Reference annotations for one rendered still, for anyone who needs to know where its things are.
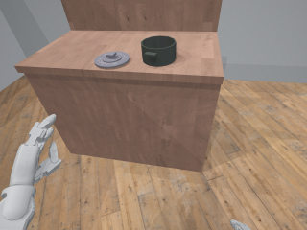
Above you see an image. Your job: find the table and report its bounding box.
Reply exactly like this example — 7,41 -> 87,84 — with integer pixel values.
14,0 -> 224,173

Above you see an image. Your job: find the robot left forearm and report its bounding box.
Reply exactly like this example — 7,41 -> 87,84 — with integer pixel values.
0,184 -> 36,230

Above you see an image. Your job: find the knob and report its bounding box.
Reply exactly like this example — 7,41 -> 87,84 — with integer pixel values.
106,52 -> 117,58

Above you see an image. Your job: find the right robot hand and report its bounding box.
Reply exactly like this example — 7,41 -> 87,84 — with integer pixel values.
230,219 -> 251,230

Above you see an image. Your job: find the pot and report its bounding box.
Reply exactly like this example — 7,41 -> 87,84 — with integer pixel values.
141,35 -> 177,67

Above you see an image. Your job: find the left robot hand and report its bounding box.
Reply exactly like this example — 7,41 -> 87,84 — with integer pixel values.
9,114 -> 61,186

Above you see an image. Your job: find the lid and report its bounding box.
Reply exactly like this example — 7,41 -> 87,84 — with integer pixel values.
94,51 -> 130,69

